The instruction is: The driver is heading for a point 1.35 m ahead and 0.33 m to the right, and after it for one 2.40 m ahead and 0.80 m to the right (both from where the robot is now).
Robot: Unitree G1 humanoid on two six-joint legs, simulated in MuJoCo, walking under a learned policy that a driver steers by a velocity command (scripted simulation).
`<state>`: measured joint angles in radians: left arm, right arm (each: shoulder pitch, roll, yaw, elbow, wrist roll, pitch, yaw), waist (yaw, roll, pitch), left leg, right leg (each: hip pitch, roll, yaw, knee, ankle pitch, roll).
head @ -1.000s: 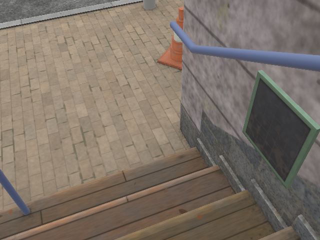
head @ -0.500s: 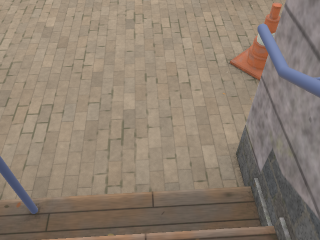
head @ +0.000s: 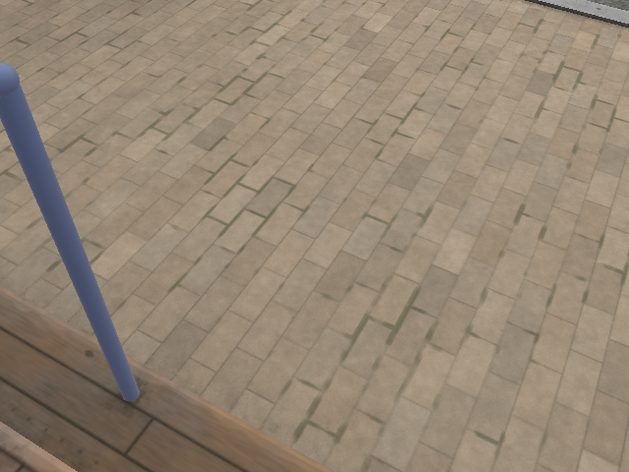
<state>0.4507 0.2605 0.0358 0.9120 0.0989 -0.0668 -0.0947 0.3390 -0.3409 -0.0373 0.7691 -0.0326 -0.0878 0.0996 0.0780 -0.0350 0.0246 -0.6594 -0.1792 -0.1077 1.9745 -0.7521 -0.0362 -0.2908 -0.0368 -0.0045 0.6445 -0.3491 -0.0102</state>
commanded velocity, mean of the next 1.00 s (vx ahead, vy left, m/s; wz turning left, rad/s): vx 0.07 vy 0.00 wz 0.11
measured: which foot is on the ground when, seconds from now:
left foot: up 0.00-0.14, down 0.16-1.00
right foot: down 0.00-0.20, up 0.22-0.32, down 0.34-1.00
